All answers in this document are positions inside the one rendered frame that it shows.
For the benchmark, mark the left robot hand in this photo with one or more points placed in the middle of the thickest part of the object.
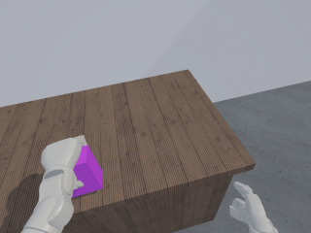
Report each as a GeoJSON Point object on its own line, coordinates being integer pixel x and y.
{"type": "Point", "coordinates": [64, 153]}

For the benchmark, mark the sponge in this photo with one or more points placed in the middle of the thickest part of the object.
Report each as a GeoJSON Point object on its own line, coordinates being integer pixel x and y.
{"type": "Point", "coordinates": [88, 171]}

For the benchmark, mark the robot left forearm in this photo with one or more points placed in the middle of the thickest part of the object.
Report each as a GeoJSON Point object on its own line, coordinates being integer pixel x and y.
{"type": "Point", "coordinates": [54, 208]}

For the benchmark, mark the table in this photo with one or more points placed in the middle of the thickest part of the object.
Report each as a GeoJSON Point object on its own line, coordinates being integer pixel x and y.
{"type": "Point", "coordinates": [166, 153]}

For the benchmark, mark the robot right forearm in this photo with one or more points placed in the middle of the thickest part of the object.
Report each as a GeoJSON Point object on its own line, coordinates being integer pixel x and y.
{"type": "Point", "coordinates": [260, 224]}

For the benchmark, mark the right robot hand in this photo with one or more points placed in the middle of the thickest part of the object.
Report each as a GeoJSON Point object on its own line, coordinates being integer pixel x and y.
{"type": "Point", "coordinates": [242, 210]}

